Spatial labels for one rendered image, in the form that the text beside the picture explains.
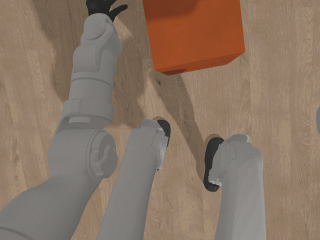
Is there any robot left hand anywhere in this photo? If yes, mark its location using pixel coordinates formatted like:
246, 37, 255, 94
86, 0, 128, 22

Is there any left robot upper arm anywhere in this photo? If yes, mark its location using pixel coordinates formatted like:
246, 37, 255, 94
0, 129, 118, 240

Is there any carton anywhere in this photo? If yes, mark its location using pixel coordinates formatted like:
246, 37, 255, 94
142, 0, 245, 76

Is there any left robot forearm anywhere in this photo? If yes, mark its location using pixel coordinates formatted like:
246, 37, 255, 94
47, 13, 123, 163

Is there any robot left foot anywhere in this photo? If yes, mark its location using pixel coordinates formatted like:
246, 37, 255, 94
157, 119, 171, 171

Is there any robot right thigh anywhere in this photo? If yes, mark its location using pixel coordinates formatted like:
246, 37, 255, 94
214, 140, 267, 240

